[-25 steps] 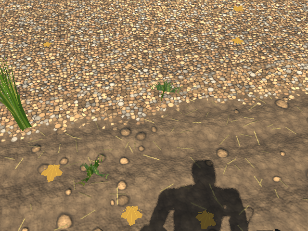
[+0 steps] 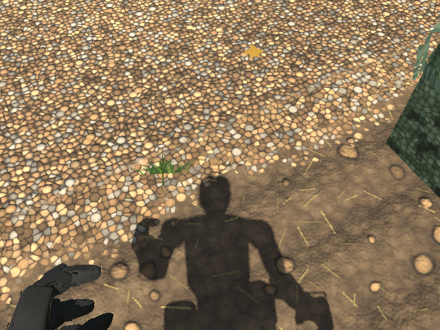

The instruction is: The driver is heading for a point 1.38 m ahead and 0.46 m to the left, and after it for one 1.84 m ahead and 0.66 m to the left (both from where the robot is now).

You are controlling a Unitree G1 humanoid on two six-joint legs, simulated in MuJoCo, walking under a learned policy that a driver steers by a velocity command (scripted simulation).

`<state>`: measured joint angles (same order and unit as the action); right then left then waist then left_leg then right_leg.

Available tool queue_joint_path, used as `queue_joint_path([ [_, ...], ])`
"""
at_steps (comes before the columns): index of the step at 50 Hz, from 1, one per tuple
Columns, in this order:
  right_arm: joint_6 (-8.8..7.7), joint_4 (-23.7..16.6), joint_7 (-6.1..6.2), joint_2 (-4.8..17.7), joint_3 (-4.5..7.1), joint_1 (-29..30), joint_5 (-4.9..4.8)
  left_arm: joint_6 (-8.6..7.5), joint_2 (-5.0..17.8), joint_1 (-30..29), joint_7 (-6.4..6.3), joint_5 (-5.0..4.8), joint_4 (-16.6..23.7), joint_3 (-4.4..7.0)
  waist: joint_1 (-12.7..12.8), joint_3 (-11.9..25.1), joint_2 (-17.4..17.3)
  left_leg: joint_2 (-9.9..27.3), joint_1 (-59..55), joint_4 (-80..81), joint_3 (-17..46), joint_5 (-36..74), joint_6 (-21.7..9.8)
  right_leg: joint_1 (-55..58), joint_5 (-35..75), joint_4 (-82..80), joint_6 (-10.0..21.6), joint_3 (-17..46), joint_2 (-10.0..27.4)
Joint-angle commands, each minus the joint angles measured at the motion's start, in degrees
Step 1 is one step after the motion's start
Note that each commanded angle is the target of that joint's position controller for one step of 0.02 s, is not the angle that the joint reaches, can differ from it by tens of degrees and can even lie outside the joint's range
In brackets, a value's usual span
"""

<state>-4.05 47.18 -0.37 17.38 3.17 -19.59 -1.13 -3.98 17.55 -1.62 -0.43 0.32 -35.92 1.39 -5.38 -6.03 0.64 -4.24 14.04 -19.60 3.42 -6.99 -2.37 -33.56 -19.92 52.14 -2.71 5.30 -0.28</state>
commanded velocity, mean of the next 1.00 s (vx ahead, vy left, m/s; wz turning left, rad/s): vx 0.06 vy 0.00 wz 0.53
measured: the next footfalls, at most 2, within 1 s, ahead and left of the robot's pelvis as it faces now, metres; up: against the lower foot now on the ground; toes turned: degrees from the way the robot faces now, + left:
right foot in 0.16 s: +0.24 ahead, -0.11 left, +0.00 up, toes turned +15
left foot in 0.56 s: +0.10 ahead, +0.14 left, +0.00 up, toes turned +33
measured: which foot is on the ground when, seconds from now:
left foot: down 0.00-0.14, up 0.16-0.54, down 0.56-1.00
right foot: up 0.00-0.14, down 0.16-0.56, up 0.58-1.00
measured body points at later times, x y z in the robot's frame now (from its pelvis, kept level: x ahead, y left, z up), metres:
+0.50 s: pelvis +0.11 -0.01 -0.01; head +0.15 +0.02 +0.44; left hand +0.14 +0.32 -0.11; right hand +0.38 -0.20 -0.09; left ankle +0.08 +0.12 -0.71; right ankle +0.20 -0.12 -0.74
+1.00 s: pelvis +0.13 +0.03 -0.01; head +0.14 +0.03 +0.43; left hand +0.07 +0.33 -0.12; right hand +0.43 -0.06 -0.10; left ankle +0.07 +0.12 -0.74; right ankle +0.18 -0.08 -0.74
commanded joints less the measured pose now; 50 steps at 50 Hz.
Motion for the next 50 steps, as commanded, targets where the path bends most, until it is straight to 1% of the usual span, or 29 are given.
queue_joint_path([
  [1,0.46,-6.6,1.33,12.7,3.68,6.7,-0.87,0.55,3.0,5.8,-0.16,-0.43,1.5,0.3,6.6,13.0,-5.6,11.0,1.8,1.5,12.2,35.1,-9.7,14.2,11.2,-12.1,-0.9,-1.5,-3.6],
  [4,1.98,-7.3,2.2,11.1,3.79,5.5,-1.5,1.31,4.9,2.3,-0.3,-0.43,2.8,1.16,6.4,12.3,-6.8,9.2,2.2,-1.4,16.5,19.9,-6.0,17.5,16.1,-20.3,-0.5,1.9,-4.0],
  [6,2.78,-8.9,2.81,9.6,3.69,7.5,-1.33,0.84,5.7,3.8,-0.24,-0.23,2.6,1.92,8.3,11.8,-7.4,7.0,3.6,-6.0,18.5,11.7,-3.4,22.7,21.3,-27.8,0.9,2.6,-2.4],
  [7,2.99,-9.4,2.77,6.9,3.09,6.6,-1.02,0.64,6.7,5.6,-0.5,0.37,2.2,2.42,8.4,12.6,-5.3,4.2,6.6,-11.9,17.1,4.0,-1.2,28.0,26.4,-30.9,2.9,3.3,1.8],
  [8,3.04,-10.0,2.5,2.3,1.89,2.9,0.22,1.01,9.2,8.9,-1.21,1.31,2.2,2.93,7.2,17.2,5.2,-0.5,14.9,-26.9,10.8,-22.0,1.7,38.6,44.5,-28.3,8.4,13.3,15.5],
  [9,2.94,-10.5,2.16,3.1,1.66,-6.1,-0.43,2.04,7.6,8.7,-0.91,2.82,2.6,2.46,3.3,24.1,13.6,-1.6,20.5,-36.8,5.8,-35.5,3.1,42.0,47.7,-28.6,17.7,26.6,27.6],
  [10,3.54,-9.9,2.03,7.8,2.81,-6.8,-0.55,2.65,6.7,5.9,-0.83,1.55,3.1,2.91,3.0,21.8,13.1,3.0,23.3,-45.2,3.1,-31.2,5.3,38.8,37.3,-31.2,20.2,28.1,27.2],
  [11,4.56,-9.5,2.34,10.2,3.82,-3.8,-0.88,2.78,3.4,4.1,-0.96,0.92,3.4,2.26,3.9,16.5,9.3,4.8,25.7,-49.8,2.1,-26.7,6.7,35.0,29.7,-31.8,18.3,20.6,22.3],
  [12,5.73,-9.0,2.87,10.5,4.34,-2.8,-0.84,2.92,2.6,2.2,-0.97,0.85,3.4,2.05,3.5,14.1,6.3,6.0,25.5,-51.7,1.7,-23.3,7.6,30.8,24.4,-32.7,16.0,15.2,18.8],
  [13,6.65,-9.5,3.19,10.2,4.57,-2.2,-0.53,2.99,2.9,0.5,-0.99,0.92,3.4,2.23,2.7,12.2,6.5,6.9,24.6,-53.2,1.2,-20.7,8.4,26.6,23.4,-33.6,15.3,11.5,17.2],
  [15,7.38,-11.1,2.91,7.4,4.05,-0.7,-0.33,2.95,3.5,0.0,-1.37,1.43,2.6,2.69,2.4,10.5,7.1,7.5,21.8,-52.8,-1.0,-16.6,8.9,21.1,24.7,-35.5,15.2,4.6,15.0],
  [19,7.25,-14.2,1.67,4.1,2.7,5.0,-0.15,3.09,4.8,2.1,-2.13,0.98,0.9,3.82,4.4,12.5,7.0,9.6,19.1,-40.5,-2.7,-12.1,8.3,23.7,26.0,-35.3,16.2,-1.3,16.4],
  [22,7.42,-15.3,0.2,4.8,2.63,6.9,-0.2,3.28,7.5,2.4,-1.75,0.42,0.4,5.05,4.6,13.5,8.0,9.3,12.1,-31.3,-4.9,-10.1,6.3,22.9,25.9,-34.6,15.1,-5.1,18.1],
  [26,8.73,-15.7,-1.08,6.3,3.77,6.6,-0.31,2.74,8.8,3.7,-0.61,-1.7,-0.6,6.15,3.4,12.9,8.0,7.3,4.0,-16.4,-8.2,-7.0,2.4,23.7,21.5,-28.9,10.5,-9.0,19.6],
  [27,8.84,-15.1,-0.78,6.9,4.37,5.0,-0.18,2.69,7.6,5.2,-0.39,-2.1,-1.4,6.05,2.8,12.9,6.1,5.5,-0.9,-11.7,-8.1,-3.8,0.6,21.1,16.9,-24.4,7.5,-11.2,17.9],
  [28,8.69,-14.2,-0.02,10.1,5.64,1.6,0.11,2.9,5.3,8.7,0.05,-1.6,-2.8,5.68,2.3,11.4,-1.9,7.5,-8.6,-5.3,-1.6,6.7,-2.6,13.1,8.4,-14.0,3.1,-15.1,13.8],
  [29,8.25,-15.7,1.14,19.1,7.41,0.8,0.51,3.26,2.8,9.9,0.36,1.12,-0.1,4.88,5.3,10.0,-22.7,23.1,-17.4,-4.4,22.5,28.5,-11.4,-7.1,-18.5,6.6,-3.1,-18.0,5.2],
  [30,6.46,-17.7,0.45,18.4,6.98,1.9,2.99,3.02,4.6,2.0,-0.51,1.54,2.5,5.16,0.4,15.0,-17.8,25.7,-12.6,-1.0,29.4,22.3,-18.3,-11.0,-18.9,15.7,-2.8,-4.6,1.2],
  [31,5.26,-17.3,0.12,16.2,6.2,3.9,3.22,3.18,6.4,0.0,-1.16,0.0,2.7,5.65,1.0,13.5,-11.8,23.3,-11.1,0.3,23.4,16.5,-16.1,-11.5,-13.5,18.1,-1.0,-2.5,2.0],
  [32,4.78,-17.1,0.62,14.0,5.56,7.2,1.98,3.33,6.3,1.8,-1.84,-0.4,1.6,5.77,3.3,12.0,-9.3,20.5,-9.3,-0.3,19.0,13.6,-12.7,-11.5,-8.0,16.5,0.0,-1.9,2.7],
  [33,5.0,-17.6,1.14,10.8,4.46,9.9,0.79,3.64,6.7,4.0,-2.4,0.11,0.0,5.95,4.5,12.2,-7.6,19.0,-8.4,-1.3,16.1,13.7,-10.5,-10.3,-4.8,15.3,-0.1,-1.7,3.6],
  [34,5.25,-18.0,1.64,9.6,3.77,12.0,0.67,3.83,6.7,5.6,-2.46,0.57,-0.6,6.03,5.6,12.8,-8.4,17.8,-5.6,-1.9,13.9,17.0,-10.0,-6.8,-2.3,15.8,-0.6,-2.3,3.0],
  [36,5.39,-17.9,2.14,8.4,2.92,12.4,1.47,3.85,5.9,7.7,-1.95,0.13,-1.5,5.77,6.2,14.6,-8.2,16.3,-4.5,-2.2,11.7,19.7,-10.0,-2.9,0.6,15.7,-1.3,-3.0,1.9],
  [39,4.89,-16.6,2.39,5.1,1.39,13.0,1.83,4.23,3.1,9.1,-1.24,-0.47,-2.8,4.08,5.8,15.1,-7.1,15.6,-6.2,-2.5,7.9,17.2,-9.3,1.0,3.3,5.0,-1.9,-3.3,3.7],
  [41,4.56,-15.1,2.04,2.3,0.21,13.8,2.72,4.44,1.0,9.4,-0.3,-0.55,-3.3,2.93,5.3,14.6,-8.3,15.3,-3.1,-1.7,5.6,12.3,-9.2,8.7,4.1,-3.9,-1.7,-3.7,5.2],
  [43,4.44,-13.5,1.44,4.8,0.85,12.9,3.26,4.71,3.6,8.5,0.25,-1.19,-2.3,3.32,3.8,11.5,-9.9,16.7,-0.5,-0.8,6.3,7.7,-10.5,12.0,2.1,-7.0,-1.1,-5.4,4.2],
  [45,4.89,-12.7,1.46,8.3,2.0,12.6,2.73,4.81,6.7,7.8,0.37,-1.82,-0.9,4.13,3.1,8.2,-9.7,19.0,-1.5,-1.2,8.4,7.6,-11.5,9.5,-1.7,-7.8,-0.1,-6.7,3.0],
  [48,5.61,-12.3,2.39,8.5,2.49,13.2,1.44,4.67,5.6,10.3,0.75,-2.03,-0.6,4.04,4.2,7.8,-8.1,21.1,-5.5,-4.5,9.1,15.0,-11.1,8.6,-2.4,-11.3,1.6,-7.8,2.7],
  [50,5.92,-12.1,3.03,7.8,2.74,14.1,0.65,4.57,4.8,13.2,1.12,-1.88,-1.2,4.02,5.9,8.5,-7.0,19.6,-5.5,-8.2,5.9,15.2,-8.1,12.8,5.8,-20.0,3.6,-8.4,1.9],
])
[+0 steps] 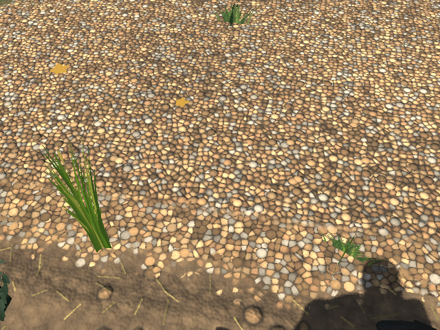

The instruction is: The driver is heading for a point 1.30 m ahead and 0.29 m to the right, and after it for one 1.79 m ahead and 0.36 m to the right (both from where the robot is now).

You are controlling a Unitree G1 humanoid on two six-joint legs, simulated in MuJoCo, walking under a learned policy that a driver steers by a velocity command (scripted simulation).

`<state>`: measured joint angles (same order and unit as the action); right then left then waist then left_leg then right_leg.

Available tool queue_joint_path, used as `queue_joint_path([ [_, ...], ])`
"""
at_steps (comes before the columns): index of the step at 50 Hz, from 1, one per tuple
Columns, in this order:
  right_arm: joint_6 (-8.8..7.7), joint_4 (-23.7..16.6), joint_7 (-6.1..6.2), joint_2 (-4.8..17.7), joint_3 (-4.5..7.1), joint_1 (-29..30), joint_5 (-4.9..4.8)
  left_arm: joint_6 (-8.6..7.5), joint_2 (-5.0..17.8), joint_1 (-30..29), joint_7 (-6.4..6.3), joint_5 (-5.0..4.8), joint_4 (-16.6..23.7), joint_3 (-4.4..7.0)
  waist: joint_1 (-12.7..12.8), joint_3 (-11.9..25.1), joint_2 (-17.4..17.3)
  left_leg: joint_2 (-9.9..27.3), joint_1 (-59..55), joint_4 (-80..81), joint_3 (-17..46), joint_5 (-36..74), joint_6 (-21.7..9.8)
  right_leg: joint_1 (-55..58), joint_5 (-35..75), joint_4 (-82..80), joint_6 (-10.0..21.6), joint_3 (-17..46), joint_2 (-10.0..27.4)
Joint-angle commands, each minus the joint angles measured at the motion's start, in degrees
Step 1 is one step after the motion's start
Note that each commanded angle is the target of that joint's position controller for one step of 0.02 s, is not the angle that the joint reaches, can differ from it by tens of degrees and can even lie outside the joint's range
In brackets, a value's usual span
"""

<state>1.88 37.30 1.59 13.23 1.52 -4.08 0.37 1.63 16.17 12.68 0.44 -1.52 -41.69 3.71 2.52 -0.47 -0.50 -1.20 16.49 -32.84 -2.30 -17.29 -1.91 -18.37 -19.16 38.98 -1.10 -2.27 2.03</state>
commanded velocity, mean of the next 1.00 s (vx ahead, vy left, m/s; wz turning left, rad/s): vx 0.00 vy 0.00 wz -0.34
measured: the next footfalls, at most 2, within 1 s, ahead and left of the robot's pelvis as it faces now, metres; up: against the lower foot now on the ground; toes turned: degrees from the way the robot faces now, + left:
right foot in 0.02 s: +0.03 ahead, -0.12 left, +0.00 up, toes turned -4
left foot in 0.42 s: +0.10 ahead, +0.09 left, +0.00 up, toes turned -30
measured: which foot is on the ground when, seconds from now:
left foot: down 0.00-0.04, up 0.06-0.40, down 0.42-0.78, up 0.80-1.00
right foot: up 0.00-0.00, down 0.02-0.42, up 0.44-0.74, down 0.76-1.00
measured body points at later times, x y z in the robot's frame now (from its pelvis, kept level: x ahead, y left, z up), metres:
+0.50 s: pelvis +0.00 +0.02 +0.01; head +0.04 +0.01 +0.46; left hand +0.31 +0.21 -0.06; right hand +0.02 -0.31 -0.08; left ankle +0.07 +0.11 -0.73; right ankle -0.04 -0.10 -0.68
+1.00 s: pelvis -0.01 +0.00 +0.01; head +0.03 -0.02 +0.46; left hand +0.24 +0.19 -0.08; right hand -0.01 -0.32 -0.10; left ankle +0.03 +0.12 -0.67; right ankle -0.08 -0.11 -0.73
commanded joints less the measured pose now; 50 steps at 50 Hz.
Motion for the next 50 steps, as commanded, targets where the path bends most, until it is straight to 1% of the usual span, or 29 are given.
queue_joint_path([
  [1,-0.16,-2.1,1.27,11.0,4.53,-2.2,-0.95,-1.06,7.9,-0.4,0.09,0.37,4.8,2.25,-2.1,3.0,-2.1,13.0,-5.8,0.2,8.1,18.7,-4.9,0.7,16.3,-11.6,4.2,3.8,1.1],
  [2,-0.7,-4.1,1.22,8.9,4.37,-2.0,0.8,-1.28,14.0,0.9,-0.68,0.59,5.3,4.0,-4.4,4.4,11.7,4.7,3.4,-12.8,-0.2,8.5,0.9,7.0,35.2,-13.7,9.9,19.5,10.4],
  [3,-1.24,-6.6,1.24,8.1,3.97,6.0,1.4,-1.59,15.2,4.1,-0.68,1.47,5.5,4.46,0.8,3.4,18.2,-4.9,18.0,-23.8,0.9,-15.7,4.4,13.1,41.8,-18.8,20.0,34.4,17.6],
  [4,-1.58,-6.8,1.02,7.8,4.07,7.1,0.91,-2.45,14.0,6.1,-0.74,2.72,5.5,4.08,1.9,6.1,12.9,-3.8,22.1,-33.4,6.8,-21.4,4.5,16.5,39.5,-19.6,21.8,34.7,18.4],
  [5,-1.53,-5.9,0.71,7.7,4.26,5.3,0.1,-2.98,13.1,3.3,-1.1,2.2,5.8,4.05,-0.3,6.3,8.6,-2.4,23.2,-36.2,8.9,-17.5,4.3,17.2,37.5,-18.1,18.9,30.3,15.3],
  [6,-1.38,-4.8,0.67,7.6,4.41,3.8,-0.1,-2.82,12.0,0.1,-1.45,0.96,6.6,3.93,-1.8,5.8,5.6,-1.6,23.8,-35.0,9.0,-13.7,4.6,16.5,36.2,-17.2,15.9,26.5,12.5],
  [8,-1.53,-4.6,0.65,7.2,4.54,3.8,0.14,-1.55,10.3,-3.4,-2.53,-0.41,8.0,3.5,-2.9,6.3,5.8,-1.4,20.8,-29.7,8.4,-8.0,5.7,14.1,34.1,-17.0,13.4,23.6,9.1],
  [10,-1.94,-4.2,0.11,5.8,4.22,3.4,-0.27,-0.35,10.7,-2.8,-3.09,-0.1,8.5,3.89,-2.7,7.2,6.7,-2.9,18.2,-23.0,7.5,-5.2,6.6,13.8,32.3,-16.6,12.9,23.5,7.1],
  [13,-2.55,-3.6,-0.44,5.5,4.05,3.3,-0.66,0.43,11.9,-2.8,-3.36,-0.09,9.4,4.63,-2.0,7.9,8.3,-4.0,13.5,-12.7,8.0,-3.2,6.8,12.1,26.9,-15.9,12.2,26.1,6.0],
  [18,-3.6,-2.1,-1.38,8.6,5.14,-0.5,-1.29,1.19,12.4,-5.4,-2.47,-0.44,11.2,4.96,-2.5,7.2,12.4,-4.8,3.9,1.6,8.7,-0.8,5.8,7.5,21.0,-15.4,10.9,33.3,4.3],
  [20,-4.0,-0.5,-1.33,10.0,6.07,-4.4,-1.2,1.35,11.1,-7.2,-2.46,-1.07,12.0,4.45,-4.3,7.2,11.3,-1.9,-5.6,13.4,8.5,8.4,4.2,3.1,13.4,-12.1,7.8,32.7,0.9],
  [21,-3.74,-0.8,-0.95,13.0,6.81,-5.2,-0.52,1.48,8.1,-3.9,-2.34,-0.48,11.8,3.55,-2.5,9.3,3.3,8.6,-13.1,15.5,17.2,8.4,0.3,-3.0,-3.2,-3.3,5.1,27.8,-3.3],
  [22,-3.2,-1.7,-0.77,16.4,7.05,-2.6,1.45,1.11,6.9,-1.6,-2.19,-0.4,12.8,3.32,0.6,6.4,-13.5,19.9,-13.2,18.0,32.6,13.6,-8.2,-15.2,-17.3,9.5,2.0,16.1,-11.6],
  [23,-3.74,-2.8,-0.91,14.1,6.57,-1.3,2.78,0.38,12.1,-1.1,-1.97,0.63,12.4,4.66,0.6,4.4,-12.8,25.1,-8.3,18.5,36.4,14.9,-13.3,-17.2,-16.3,22.0,-0.3,14.7,-5.9],
  [24,-3.83,-3.6,-0.51,10.8,5.56,1.1,2.1,0.39,14.7,-1.1,-1.81,0.53,11.0,5.41,0.7,3.2,-8.2,21.8,-5.6,17.5,29.7,13.3,-12.7,-16.0,-12.1,26.9,-1.4,13.2,-4.1],
  [25,-3.56,-3.7,-0.14,9.3,5.07,2.5,1.18,0.71,13.9,-1.0,-1.89,0.68,9.7,5.32,0.7,2.0,-5.4,17.2,-4.4,16.8,23.6,10.3,-10.4,-15.4,-8.4,29.2,-2.2,12.1,-3.6],
  [27,-3.02,-3.1,0.53,9.3,4.51,1.3,-0.04,0.99,10.0,-1.7,-1.76,0.69,9.6,3.92,-0.8,0.9,-4.8,14.1,-5.1,16.3,18.1,14.1,-10.0,-17.1,-4.6,32.2,-3.4,10.2,-3.7],
  [31,-2.28,-1.1,0.52,11.2,4.79,-4.8,0.37,0.33,6.7,-6.7,-1.69,0.64,11.7,1.91,-4.4,3.9,-7.8,14.1,-12.4,14.4,14.0,23.5,-11.8,-15.7,-5.7,20.2,-4.5,7.4,-2.6],
  [34,-2.15,-0.1,-0.82,9.5,3.7,-4.1,-0.26,-0.02,2.6,-6.0,-1.51,1.74,10.6,0.05,-3.8,5.8,-10.4,12.0,-7.4,13.2,12.4,24.3,-10.8,-1.4,-8.0,2.3,-3.8,4.8,-1.8],
  [36,-1.96,0.6,-1.59,10.8,3.75,-4.9,-1.54,-0.12,3.9,-3.1,-1.43,1.62,8.6,0.82,-2.2,4.1,-10.7,10.7,-4.8,11.1,13.4,24.7,-9.6,6.2,3.1,-12.8,-3.1,2.0,-4.3],
  [37,-2.08,0.9,-1.71,12.4,4.18,-6.3,-2.4,-0.15,5.8,-2.0,-1.54,1.44,8.1,1.49,-1.9,3.5,-10.1,10.4,-2.8,10.2,14.6,24.7,-8.1,10.6,9.0,-19.4,-1.5,1.9,-5.0],
  [38,-2.57,1.0,-1.9,12.9,4.27,-7.9,-2.35,-0.13,8.8,-0.6,-2.01,1.4,8.4,2.23,-2.0,4.9,-8.2,9.6,1.0,9.1,15.8,19.9,-5.0,16.8,13.4,-19.2,0.4,5.7,-1.0],
  [39,-3.24,-0.2,-2.33,9.9,3.4,-7.2,-0.94,0.27,12.5,2.4,-2.83,2.15,8.9,2.99,-1.8,8.1,1.2,5.6,7.4,0.5,12.3,7.1,-1.0,23.8,29.6,-16.3,4.1,13.5,9.5],
  [40,-3.73,-1.7,-2.12,7.8,2.94,-6.9,-2.04,0.93,15.8,1.2,-2.79,3.2,7.2,4.14,-2.7,7.1,16.5,0.1,14.1,-5.8,3.2,-10.2,2.3,18.6,30.7,-16.7,12.3,18.7,18.0],
  [41,-3.42,-1.3,-1.64,11.7,3.97,-5.2,-1.94,0.35,11.9,-0.6,-2.65,3.72,9.0,3.42,0.0,6.1,14.2,1.6,15.1,-18.3,3.2,-17.6,4.6,15.9,31.0,-18.7,16.4,20.4,19.8],
  [42,-2.61,-0.7,-1.35,13.2,5.19,-5.6,-2.52,-0.21,9.0,-1.8,-2.8,3.95,9.1,2.51,-0.4,4.6,12.3,1.6,17.8,-28.3,4.0,-18.2,5.4,14.7,32.8,-19.4,16.5,18.5,19.3],
  [44,-0.05,0.8,-0.43,11.1,5.44,-9.7,-2.15,-1.25,6.6,-7.5,-3.04,2.51,9.5,1.87,-3.4,2.5,10.8,3.3,19.4,-33.9,5.0,-12.8,7.0,12.6,31.8,-19.3,13.2,11.1,15.7],
  [47,1.27,-1.6,-0.66,8.3,4.71,-7.2,-2.0,-1.42,6.1,-7.6,-3.49,2.47,8.7,2.04,-2.8,1.5,9.9,4.7,19.7,-30.0,2.4,-5.9,8.4,12.3,29.4,-20.0,12.5,5.3,14.4],
  [50,1.33,-4.6,-2.32,6.5,3.76,-4.3,-1.89,-1.1,7.8,-7.0,-3.51,2.26,8.1,2.92,-1.1,3.1,9.8,5.8,14.9,-19.2,0.4,-4.3,7.3,13.5,28.6,-18.8,12.3,1.9,15.5],
])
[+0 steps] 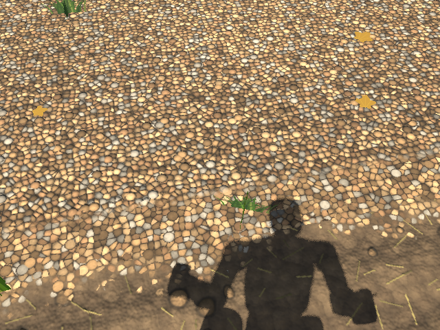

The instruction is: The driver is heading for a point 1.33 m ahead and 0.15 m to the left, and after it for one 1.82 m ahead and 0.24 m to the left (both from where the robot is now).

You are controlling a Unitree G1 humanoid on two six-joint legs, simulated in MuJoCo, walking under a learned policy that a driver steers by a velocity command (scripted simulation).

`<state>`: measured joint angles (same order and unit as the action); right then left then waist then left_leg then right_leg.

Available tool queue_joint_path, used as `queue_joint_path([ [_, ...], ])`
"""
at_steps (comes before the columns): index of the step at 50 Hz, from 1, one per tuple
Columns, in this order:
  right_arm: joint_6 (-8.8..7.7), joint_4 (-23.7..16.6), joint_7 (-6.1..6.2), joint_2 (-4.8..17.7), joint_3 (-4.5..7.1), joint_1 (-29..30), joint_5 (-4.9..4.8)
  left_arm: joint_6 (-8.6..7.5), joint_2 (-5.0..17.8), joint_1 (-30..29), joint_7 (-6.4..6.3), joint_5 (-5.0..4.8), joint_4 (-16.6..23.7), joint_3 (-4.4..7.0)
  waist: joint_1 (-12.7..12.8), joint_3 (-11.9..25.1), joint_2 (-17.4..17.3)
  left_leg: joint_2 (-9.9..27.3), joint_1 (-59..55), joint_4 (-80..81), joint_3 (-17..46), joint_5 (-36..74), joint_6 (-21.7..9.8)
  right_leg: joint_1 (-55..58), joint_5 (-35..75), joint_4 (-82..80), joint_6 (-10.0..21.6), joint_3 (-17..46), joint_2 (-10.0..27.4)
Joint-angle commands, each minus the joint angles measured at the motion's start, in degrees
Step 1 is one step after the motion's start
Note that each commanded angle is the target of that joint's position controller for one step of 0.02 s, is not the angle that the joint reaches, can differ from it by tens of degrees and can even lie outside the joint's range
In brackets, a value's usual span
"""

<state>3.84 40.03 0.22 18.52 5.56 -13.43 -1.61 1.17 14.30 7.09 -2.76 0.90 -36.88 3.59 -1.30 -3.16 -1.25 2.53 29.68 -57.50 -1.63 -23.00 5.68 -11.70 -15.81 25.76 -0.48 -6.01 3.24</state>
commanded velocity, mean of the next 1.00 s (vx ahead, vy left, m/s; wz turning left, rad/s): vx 0.67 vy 0.00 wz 0.11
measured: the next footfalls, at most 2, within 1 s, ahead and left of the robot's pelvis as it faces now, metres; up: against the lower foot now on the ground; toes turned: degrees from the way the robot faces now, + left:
left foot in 0.14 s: +0.04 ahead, +0.13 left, +0.00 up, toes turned +12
right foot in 0.64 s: +0.42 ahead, +0.05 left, +0.00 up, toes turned +18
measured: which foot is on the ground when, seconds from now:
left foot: up 0.00-0.12, down 0.14-0.64, up 0.66-1.00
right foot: down 0.00-0.14, up 0.16-0.62, down 0.64-1.00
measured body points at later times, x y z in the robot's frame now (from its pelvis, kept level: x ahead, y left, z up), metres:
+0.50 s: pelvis +0.13 +0.07 +0.01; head +0.14 +0.10 +0.45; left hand +0.21 +0.38 -0.10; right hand +0.26 -0.19 -0.09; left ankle +0.00 +0.12 -0.74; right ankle +0.31 -0.03 -0.69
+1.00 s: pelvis +0.54 +0.13 -0.01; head +0.58 +0.12 +0.44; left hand +0.43 +0.39 -0.12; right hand +0.83 -0.05 -0.07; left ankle +0.74 +0.32 -0.69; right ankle +0.38 +0.04 -0.74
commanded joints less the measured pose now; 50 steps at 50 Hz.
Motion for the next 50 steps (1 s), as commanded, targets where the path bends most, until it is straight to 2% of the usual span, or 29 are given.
queue_joint_path([
  [1,-0.59,-8.0,-1.47,1.7,-0.2,5.0,0.11,-0.64,10.7,-1.2,-0.06,-0.39,3.1,3.48,2.8,6.4,10.6,2.0,-0.4,8.0,-1.2,1.3,-1.0,6.7,26.1,-5.1,11.7,5.1,15.2],
  [5,0.65,-8.9,-2.36,4.0,1.19,1.9,-0.07,-1.41,12.4,-2.0,1.5,-2.4,2.4,4.41,0.6,6.8,10.1,-0.1,-8.5,19.5,-4.8,5.2,-4.8,5.4,24.6,0.5,8.5,2.1,17.0],
  [6,0.8,-8.0,-1.95,4.1,1.6,-0.6,-0.38,-1.56,11.9,-0.6,1.81,-2.93,1.5,4.5,-0.1,8.3,8.5,-2.3,-14.5,22.9,-6.4,6.7,-6.5,2.3,13.0,3.0,6.5,0.1,16.0],
  [7,0.51,-5.7,-1.32,6.3,2.91,-7.0,-0.83,-1.82,9.8,1.2,2.14,-2.72,0.9,4.1,-1.9,10.4,3.9,-3.9,-24.9,24.9,-4.6,3.8,-9.5,-4.8,-3.9,10.0,4.4,-2.0,13.1],
  [8,-0.4,-3.8,-0.54,12.5,4.9,-15.6,-1.53,-2.01,5.4,-2.6,2.6,-1.08,2.7,2.49,-5.7,8.3,-11.5,6.4,-35.1,33.0,14.3,-3.3,-16.5,-22.4,-18.9,31.8,0.1,-7.1,6.2],
  [9,-3.61,-6.1,-1.52,18.1,5.0,-15.9,-0.14,-3.41,4.1,-8.5,2.48,-1.17,8.3,1.72,-6.1,7.9,-18.7,18.0,-37.4,46.7,50.9,-27.2,-29.1,-42.8,-23.3,45.0,-1.4,5.4,-4.8],
  [10,-5.75,-6.1,-1.95,12.8,3.5,-14.5,0.52,-5.27,8.7,-13.2,3.05,-3.06,8.9,2.7,-7.9,4.3,-10.0,20.0,-36.0,51.1,51.1,-37.0,-28.5,-46.9,-18.9,47.3,0.7,12.4,-1.6],
  [11,-6.81,-6.3,-1.61,10.5,2.26,-11.5,0.59,-6.63,10.3,-12.8,3.57,-3.64,8.6,3.23,-5.1,1.2,-9.4,18.4,-32.6,50.3,47.3,-32.9,-25.8,-45.5,-13.8,45.0,2.3,13.0,-0.6],
  [12,-6.98,-7.0,-1.17,9.1,1.59,-8.6,0.1,-7.43,10.4,-9.7,3.61,-2.37,6.7,3.48,-2.4,0.9,-5.5,15.8,-29.6,48.3,41.6,-26.6,-23.2,-42.0,-9.6,42.0,2.5,12.9,0.6],
  [13,-6.72,-7.5,-0.55,8.3,1.08,-6.0,-0.02,-8.07,10.5,-8.3,3.57,-1.06,5.7,3.65,-0.9,0.5,-5.1,13.0,-26.4,47.7,36.0,-20.4,-21.5,-38.2,-4.6,36.8,2.0,12.7,1.1],
  [16,-6.47,-8.1,1.12,8.3,0.64,-6.0,0.83,-8.51,8.8,-7.6,4.09,-0.54,3.7,3.35,-0.3,1.6,-4.3,7.5,-22.3,47.7,27.3,-8.6,-19.6,-30.0,7.0,28.1,-1.2,9.9,-1.8],
  [17,-5.4,-4.9,-0.29,11.3,1.51,-7.4,3.66,-4.38,5.3,-2.5,5.55,5.03,0.5,1.06,0.1,2.0,-6.0,2.8,-19.8,47.5,21.6,-5.9,-17.5,-27.3,7.9,28.6,-2.7,6.1,-1.7],
  [19,-5.4,-3.9,-1.6,8.7,0.7,-9.9,2.67,-1.87,5.6,-3.6,5.96,3.44,0.8,0.86,-1.1,0.5,-6.5,2.2,-17.5,48.6,20.8,-4.7,-17.7,-26.2,9.1,25.3,-4.4,4.4,-1.5],
  [21,-5.91,-3.0,-2.11,7.1,0.09,-11.5,2.31,-1.66,6.4,-7.1,6.06,1.99,1.6,0.66,-2.7,-0.9,-7.9,3.2,-18.2,49.8,21.5,-3.5,-17.8,-25.9,11.8,19.5,-5.3,4.6,-0.9],
  [25,-7.33,-1.2,-1.42,8.8,0.21,-13.7,2.5,-2.59,8.1,-13.0,6.4,1.21,3.1,0.58,-5.9,-2.7,-7.3,8.3,-27.2,52.2,21.2,-2.5,-17.5,-27.8,13.4,10.4,-2.1,3.5,0.4],
  [28,-7.89,0.9,-0.53,9.0,0.03,-13.8,3.01,-2.77,9.0,-12.9,6.88,1.19,4.0,0.59,-4.9,-5.1,-6.9,11.5,-33.7,53.2,17.4,5.3,-16.9,-28.5,8.5,8.0,2.8,2.7,0.6],
  [30,-8.09,1.8,-0.08,9.8,-0.07,-11.1,3.61,-2.64,9.2,-6.2,6.43,0.89,2.9,0.73,-0.5,-2.6,-6.8,11.2,-33.7,46.9,10.8,33.2,-15.2,-18.7,2.8,6.7,6.7,0.2,-3.1],
  [31,-8.0,2.2,0.03,10.3,-0.12,-10.1,3.82,-2.72,9.8,2.0,5.69,0.54,0.5,1.29,3.5,2.4,-5.7,10.1,-32.8,36.6,6.7,53.9,-14.3,-8.1,1.7,7.0,8.4,-1.3,-6.6],
  [32,-7.62,1.9,0.28,10.0,-0.36,-8.3,4.28,-3.07,11.3,16.5,4.87,0.38,-4.1,2.19,10.1,10.0,-2.5,7.1,-26.4,19.3,2.2,62.2,-12.9,8.8,0.0,7.2,9.7,-1.2,-8.9],
  [33,-7.97,-0.6,0.27,7.0,-1.63,-9.1,3.52,-3.4,17.6,26.7,4.14,0.9,-6.0,3.88,12.8,16.6,8.7,2.4,-8.4,-3.9,-1.0,46.5,-10.3,25.5,-21.3,2.6,13.6,19.4,1.9],
  [34,-9.05,-2.5,-0.65,1.3,-3.26,-8.7,4.21,-3.83,20.0,25.9,4.64,1.0,-6.7,3.99,8.4,15.4,20.4,-7.8,9.9,-15.9,3.0,0.2,-8.7,30.3,-39.5,-10.7,17.7,51.3,11.4],
  [35,-9.75,-3.6,-0.65,4.1,-3.2,-2.4,4.88,-3.76,15.1,19.0,5.32,0.21,-6.1,2.83,7.1,7.6,13.6,-6.2,17.1,-20.6,8.5,2.7,-9.5,25.4,-30.8,-14.4,17.2,57.8,12.2],
  [36,-10.34,-3.5,-1.03,6.2,-3.01,-0.4,4.62,-3.84,14.3,17.6,5.22,0.17,-5.7,2.96,6.1,5.9,5.8,-2.4,16.6,-19.8,9.0,7.5,-9.7,21.7,-23.9,-12.4,17.2,48.7,11.2],
  [37,-10.75,-3.4,-1.24,6.4,-3.34,0.6,4.93,-3.95,13.9,17.3,4.91,0.1,-5.8,2.89,5.3,5.0,2.1,-0.2,14.0,-15.9,8.3,9.4,-9.5,16.7,-18.1,-12.8,16.8,42.7,9.4],
  [39,-9.72,-4.2,-1.61,5.1,-4.14,1.7,6.24,-4.44,10.9,16.4,4.24,-0.1,-6.9,1.58,2.0,1.2,3.0,1.6,10.9,-10.3,7.7,9.1,-7.2,8.0,-11.5,-14.8,16.2,36.4,4.8],
  [41,-8.16,-4.8,-2.01,4.0,-4.83,3.1,6.63,-5.24,10.8,17.3,3.96,-0.78,-7.4,1.46,1.2,-1.3,3.8,2.3,11.3,-6.4,6.0,7.8,-5.3,3.8,-8.1,-16.7,17.1,32.9,2.4],
  [45,-7.86,-9.7,-2.91,2.4,-6.34,16.7,5.17,-5.79,11.7,19.1,3.61,-0.98,-8.0,2.05,4.1,-5.7,2.9,0.6,9.4,11.2,1.2,18.3,-2.3,-2.6,7.7,-20.1,16.3,28.6,-1.1],
  [47,-8.13,-11.0,-3.19,1.2,-6.93,20.5,4.53,-5.83,12.2,21.4,3.56,-1.42,-9.2,2.4,6.2,-4.1,4.1,-1.3,4.3,18.8,-0.2,25.0,-2.7,-1.7,20.2,-19.0,14.4,27.7,-1.6],
  [50,-8.4,-11.8,-2.6,2.2,-6.61,21.6,3.85,-5.95,13.4,22.0,3.04,-1.87,-10.4,2.74,6.4,-1.1,4.4,-3.0,-2.3,25.0,0.5,28.5,-4.4,4.2,35.6,-15.4,12.3,28.3,0.1],
])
